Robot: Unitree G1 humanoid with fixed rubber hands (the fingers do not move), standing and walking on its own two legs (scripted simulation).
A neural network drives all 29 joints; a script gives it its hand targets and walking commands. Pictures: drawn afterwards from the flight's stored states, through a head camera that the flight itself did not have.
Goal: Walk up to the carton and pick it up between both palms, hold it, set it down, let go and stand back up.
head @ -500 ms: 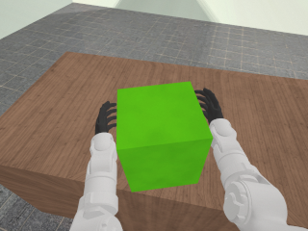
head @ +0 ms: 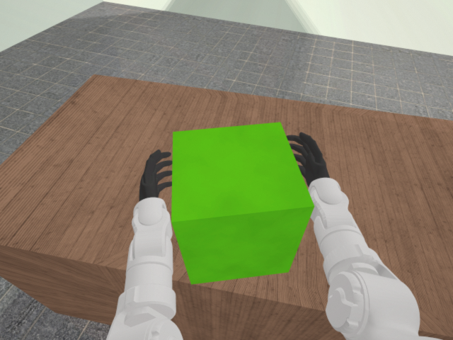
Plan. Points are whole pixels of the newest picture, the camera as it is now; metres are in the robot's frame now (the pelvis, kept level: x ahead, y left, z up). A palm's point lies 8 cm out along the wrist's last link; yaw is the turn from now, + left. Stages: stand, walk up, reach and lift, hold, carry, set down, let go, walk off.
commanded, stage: set down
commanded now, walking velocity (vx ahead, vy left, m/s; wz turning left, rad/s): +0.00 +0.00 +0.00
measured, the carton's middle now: (234, 206) +0.39 +0.04 +0.01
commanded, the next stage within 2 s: none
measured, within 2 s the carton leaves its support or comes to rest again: neither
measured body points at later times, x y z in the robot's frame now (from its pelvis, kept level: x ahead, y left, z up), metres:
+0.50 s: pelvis +0.00 +0.00 +0.00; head +0.03 +0.01 +0.45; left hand +0.37 +0.19 +0.06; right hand +0.44 -0.11 +0.07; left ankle +0.00 +0.15 -0.75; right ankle -0.01 -0.09 -0.75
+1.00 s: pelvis -0.02 +0.00 -0.01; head +0.02 +0.00 +0.44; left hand +0.34 +0.20 +0.03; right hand +0.43 -0.15 +0.05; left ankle +0.00 +0.15 -0.75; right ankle -0.01 -0.09 -0.75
